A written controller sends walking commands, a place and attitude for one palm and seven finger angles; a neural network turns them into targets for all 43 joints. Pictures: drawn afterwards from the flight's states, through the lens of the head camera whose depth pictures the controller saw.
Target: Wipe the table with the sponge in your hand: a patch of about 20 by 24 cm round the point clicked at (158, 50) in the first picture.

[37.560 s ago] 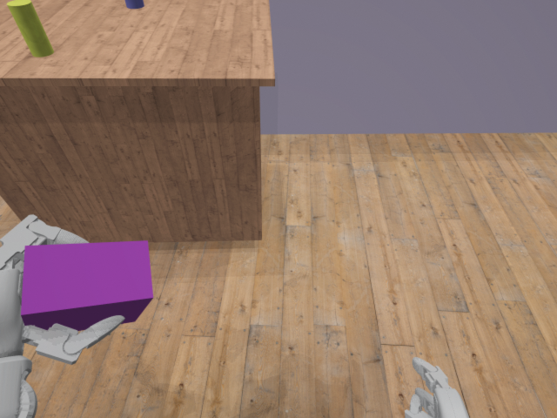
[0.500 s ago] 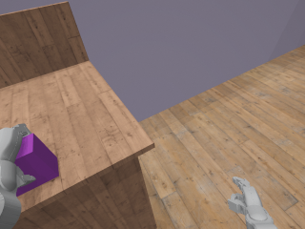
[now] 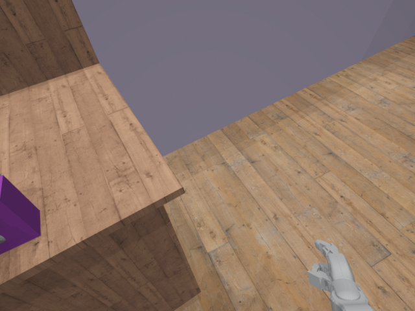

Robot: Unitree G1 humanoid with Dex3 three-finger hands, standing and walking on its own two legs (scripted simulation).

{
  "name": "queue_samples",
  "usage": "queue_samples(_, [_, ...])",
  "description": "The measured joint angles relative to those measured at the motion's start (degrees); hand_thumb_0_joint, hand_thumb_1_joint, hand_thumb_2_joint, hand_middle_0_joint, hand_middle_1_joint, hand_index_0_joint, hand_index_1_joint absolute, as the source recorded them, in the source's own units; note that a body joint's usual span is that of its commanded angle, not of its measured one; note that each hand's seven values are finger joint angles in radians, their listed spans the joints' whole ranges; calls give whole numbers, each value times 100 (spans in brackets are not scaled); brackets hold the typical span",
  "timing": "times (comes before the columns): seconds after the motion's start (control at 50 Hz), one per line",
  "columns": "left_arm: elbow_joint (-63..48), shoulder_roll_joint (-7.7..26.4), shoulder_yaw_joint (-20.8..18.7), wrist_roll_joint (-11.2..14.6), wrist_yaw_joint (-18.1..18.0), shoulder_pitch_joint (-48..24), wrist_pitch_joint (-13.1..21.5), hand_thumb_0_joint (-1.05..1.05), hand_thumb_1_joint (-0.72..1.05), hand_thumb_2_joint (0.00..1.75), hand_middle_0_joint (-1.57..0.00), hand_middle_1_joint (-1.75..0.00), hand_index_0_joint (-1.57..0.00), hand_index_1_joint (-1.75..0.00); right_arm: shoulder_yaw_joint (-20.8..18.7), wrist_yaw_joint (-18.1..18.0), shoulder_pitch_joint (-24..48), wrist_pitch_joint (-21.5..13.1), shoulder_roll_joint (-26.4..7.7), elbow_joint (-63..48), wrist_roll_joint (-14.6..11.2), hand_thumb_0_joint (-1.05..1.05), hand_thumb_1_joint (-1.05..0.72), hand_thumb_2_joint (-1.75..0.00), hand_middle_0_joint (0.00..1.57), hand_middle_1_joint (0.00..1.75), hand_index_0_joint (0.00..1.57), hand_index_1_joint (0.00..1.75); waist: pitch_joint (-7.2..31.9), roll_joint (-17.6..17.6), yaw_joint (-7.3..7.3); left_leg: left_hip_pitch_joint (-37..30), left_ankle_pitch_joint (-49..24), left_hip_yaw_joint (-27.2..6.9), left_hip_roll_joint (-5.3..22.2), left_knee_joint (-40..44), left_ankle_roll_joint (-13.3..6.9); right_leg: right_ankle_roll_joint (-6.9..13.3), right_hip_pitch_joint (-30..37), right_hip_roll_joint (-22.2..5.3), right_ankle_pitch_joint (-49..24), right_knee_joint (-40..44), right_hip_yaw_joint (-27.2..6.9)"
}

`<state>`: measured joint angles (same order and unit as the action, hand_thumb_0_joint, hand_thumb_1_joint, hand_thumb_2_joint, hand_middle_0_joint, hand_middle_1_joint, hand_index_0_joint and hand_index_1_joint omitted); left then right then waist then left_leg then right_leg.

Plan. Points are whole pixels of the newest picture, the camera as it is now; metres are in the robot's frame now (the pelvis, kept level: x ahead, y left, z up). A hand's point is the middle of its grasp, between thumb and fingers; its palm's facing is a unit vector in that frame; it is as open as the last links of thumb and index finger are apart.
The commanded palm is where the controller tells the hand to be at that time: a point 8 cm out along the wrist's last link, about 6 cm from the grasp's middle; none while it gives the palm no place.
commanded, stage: wipe forward along the middle lane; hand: left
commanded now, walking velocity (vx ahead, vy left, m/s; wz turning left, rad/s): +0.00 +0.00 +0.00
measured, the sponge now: out of the picture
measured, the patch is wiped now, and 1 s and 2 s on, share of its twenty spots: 1.00 1.00 1.00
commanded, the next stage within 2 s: bring the hand home and regain balance in 0.38 s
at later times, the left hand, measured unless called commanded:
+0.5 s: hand out of the picture +0.21 +0.35 +0.22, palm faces -0.13 -0.05 -0.99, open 10.4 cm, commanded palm +0.18 +0.27 +0.23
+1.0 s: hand (182, 290) +0.10 +0.02 +0.25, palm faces +0.53 -0.58 -0.63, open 9.8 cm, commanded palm +0.04 +0.02 +0.19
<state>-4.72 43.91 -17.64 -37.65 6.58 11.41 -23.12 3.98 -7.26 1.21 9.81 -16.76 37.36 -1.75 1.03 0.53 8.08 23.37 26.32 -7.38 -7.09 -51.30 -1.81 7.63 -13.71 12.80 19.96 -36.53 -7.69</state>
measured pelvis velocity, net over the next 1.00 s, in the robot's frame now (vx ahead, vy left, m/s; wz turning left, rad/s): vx -0.09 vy -0.28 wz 0.11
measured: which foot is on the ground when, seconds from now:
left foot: up 0.00-0.60, down 0.62-0.70, up 0.72-1.00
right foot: down 0.00-0.52, up 0.54-0.66, down 0.68-0.98, up 1.00-1.00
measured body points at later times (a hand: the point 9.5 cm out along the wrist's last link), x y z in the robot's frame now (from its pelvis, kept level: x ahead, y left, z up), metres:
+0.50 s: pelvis -0.02 -0.09 +0.03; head +0.09 -0.23 +0.44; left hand +0.22 +0.34 +0.28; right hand +0.14 -0.38 -0.17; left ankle -0.11 +0.17 -0.46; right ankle -0.04 +0.04 -0.72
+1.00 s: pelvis -0.09 -0.28 -0.03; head -0.11 -0.41 +0.40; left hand +0.07 +0.05 +0.28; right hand +0.07 -0.50 -0.18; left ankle -0.04 -0.19 -0.72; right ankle +0.05 -0.30 -0.70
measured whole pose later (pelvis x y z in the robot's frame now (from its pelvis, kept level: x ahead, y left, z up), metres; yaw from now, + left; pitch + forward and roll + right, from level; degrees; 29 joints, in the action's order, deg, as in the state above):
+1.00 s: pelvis -0.09 -0.28 -0.03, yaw +6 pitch -10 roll +4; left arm -4.7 31.5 -35.6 12.5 1.7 21.3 10.7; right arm -4.7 4.4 -13.3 3.5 -16.7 32.5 -5.0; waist -6.6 13.4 -7.7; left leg 16.1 21.9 8.2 -4.5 -46.6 -5.6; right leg -10.8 -28.4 8.0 18.9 -55.1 -3.3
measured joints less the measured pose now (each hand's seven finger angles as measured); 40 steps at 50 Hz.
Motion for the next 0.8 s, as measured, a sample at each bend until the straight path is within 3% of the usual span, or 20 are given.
queue_samples(0.08, [658, 160, -103, -8, 173, -240, 268, 0, -53, 105, -66, -133, -72, -129, 23, -106, -21, -39, -39, -99, 50, 1, -90, -90, 20, 30, 20, 30, -96, -139, -168, 211, 271, 117, 31, -422, 90, 3, -21, -177, -34, 14, -58])
queue_samples(0.18, [1333, 302, -412, 308, 252, -156, 1106, 0, -53, 105, -66, -133, -72, -129, -75, -274, -205, -179, -132, -242, 230, 1, -90, -90, 20, 30, 20, 30, -311, -311, -332, 434, 760, 393, 92, -1408, 271, -44, 129, -466, -193, 276, -236])
queue_samples(0.32, [2473, 340, -873, 546, -91, -335, 2167, 0, -53, 105, -67, -132, -73, -129, -443, -304, -451, -226, -469, -288, 427, 1, -90, -90, 20, 30, 20, 30, -600, -374, -426, 875, 922, 638, 55, -2579, 379, -91, 38, -795, -579, 694, -458])
queue_samples(0.42, [3505, 521, -1242, 814, -150, -703, 2519, 0, -53, 105, -67, -132, -73, -129, -619, -326, -486, -31, -658, -256, 465, 1, -90, -90, 20, 30, 20, 30, -860, -330, -496, 1187, 955, 849, -26, -3417, 431, -168, -35, -878, -863, 1046, -623])
queue_samples(0.5, [4556, 833, -1466, 921, 108, -1196, 2684, 0, -53, 105, -67, -132, -73, -129, -587, -373, -493, 192, -721, -323, 419, 1, -90, -90, 20, 30, 20, 30, -1090, -351, -551, 1379, 887, 1022, -123, -4076, 420, -376, -109, -866, -1115, 1293, -789])
queue_samples(0.52, [4287, 709, -1420, 1154, 209, -1626, 2357, -1, -53, 105, -67, -132, -73, -129, -817, -270, -734, -130, -665, -387, 326, 1, -90, -90, 20, 30, 20, 30, -1249, -345, -464, 1259, 1035, 1049, -221, -3654, 345, -509, -184, -857, -1238, 1120, -702])
queue_samples(0.54, [3845, 498, -1326, 1617, 76, -1984, 2316, -1, -53, 105, -67, -132, -73, -129, -936, -76, -1046, -564, -599, -499, 179, 1, -91, -90, 20, 29, 20, 30, -1324, -328, -362, 1028, 951, 1203, -200, -2539, 184, -937, -684, -729, -1535, 292, -599])
queue_samples(0.56, [3429, 366, -1210, 2192, -203, -2063, 2497, -1, -53, 105, -67, -132, -73, -129, -941, 195, -1308, -1026, -523, -646, 21, 1, -91, -90, 19, 29, 20, 30, -1297, -312, -394, 639, 38, 1535, -16, -1007, -61, -1604, -1535, -507, -1373, -1683, -473])
queue_samples(0.58, [3007, 142, -1102, 2705, -506, -2009, 2684, -1, -52, 106, -67, -132, -72, -129, -951, 457, -1633, -1449, -540, -874, -69, 1, -91, -90, 19, 29, 20, 30, -1067, -14, -653, 398, -1115, 1631, 314, 19, -389, -1774, -2418, -168, 331, -4014, -389])
queue_samples(0.6, [2436, -133, -1112, 3107, -736, -1816, 2865, -1, -52, 105, -67, -133, -73, -129, -944, 631, -1895, -1845, -621, -1012, -131, 1, -91, -90, 20, 29, 20, 30, -764, 421, -992, 286, -2017, 1492, 758, 629, -555, -1156, -3194, -8, 2154, -5732, -341])
queue_samples(0.62, [1642, -345, -1247, 3422, -889, -1546, 3033, -1, -51, 104, -67, -133, -73, -129, -925, 707, -2025, -2120, -697, -1048, -163, 1, -90, -90, 20, 30, 20, 30, -532, 796, -1332, 225, -2721, 1246, 1223, 1018, -386, -621, -3799, -134, 3079, -6491, -457])
queue_samples(0.64, [891, -433, -1434, 3621, -983, -1315, 3320, -1, -49, 105, -68, -133, -74, -130, -949, 694, -2038, -2242, -698, -985, -139, 1, -90, -90, 20, 30, 20, 30, -376, 987, -1662, 246, -2375, 1063, 1491, 1009, 214, -457, -4167, -543, 1989, -6292, -769])
queue_samples(0.66, [301, -331, -1601, 3761, -1036, -1124, 3676, -1, -47, 105, -69, -133, -74, -130, -1008, 640, -1995, -2240, -567, -818, -100, 1, -90, -90, 20, 30, 21, 30, -282, 926, -1930, 292, -1369, 1039, 1635, 739, 733, -510, -4224, -1030, -270, -5501, -1158])
queue_samples(0.68, [-145, -154, -1736, 3959, -1042, -1003, 3922, -1, -47, 105, -69, -134, -74, -130, -1096, 584, -1942, -2153, -378, -568, -123, 1, -90, -90, 20, 30, 21, 30, -272, 765, -2087, 354, -437, 1032, 1795, 263, 1074, -680, -3932, -1422, -1075, -4753, -1290])
queue_samples(0.7, [-545, -194, -1823, 4189, -1054, -986, 3992, -1, -47, 105, -69, -134, -75, -131, -1246, 536, -1849, -1963, -336, -371, -166, 1, -90, -90, 20, 30, 21, 30, -493, 866, -2133, 474, 192, 808, 2025, -399, 920, -883, -3552, -1519, 121, -4781, -993])
queue_samples(0.72, [-944, -357, -1899, 4419, -1064, -975, 3950, -1, -47, 105, -70, -134, -75, -131, -1408, 508, -1683, -1763, -435, -168, -213, 1, -90, -90, 20, 30, 21, 30, -864, 1085, -2105, 583, 493, 449, 2081, -1231, 508, -931, -3254, -1418, 1279, -4935, -726])
queue_samples(0.74, [-1281, -511, -1929, 4587, -1060, -930, 3917, -1, -47, 104, -70, -134, -75, -131, -1534, 521, -1516, -1537, -582, 37, -249, 1, -90, -90, 20, 30, 21, 30, -1175, 1223, -2057, 700, 643, 107, 1807, -2193, 448, -919, -3052, -1315, 1908, -5053, -624])
queue_samples(0.76, [-1530, -671, -1906, 4694, -1002, -872, 3918, -1, -47, 105, -70, -134, -75, -131, -1628, 602, -1389, -1303, -753, 192, -251, 1, -90, -90, 20, 30, 20, 30, -1443, 1338, -2016, 772, 562, -128, 1402, -3080, 502, -812, -2885, -1225, 1980, -5095, -567])
queue_samples(0.8, [-1717, -1007, -1810, 4874, -833, -711, 3991, -1, -47, 105, -70, -134, -76, -131, -1720, 800, -1209, -970, -1068, 366, -310, 1, -91, -90, 19, 29, 20, 30, -1874, 1685, -2040, 837, 103, -226, 762, -4122, 573, -674, -2490, -1067, 1593, -4842, -359])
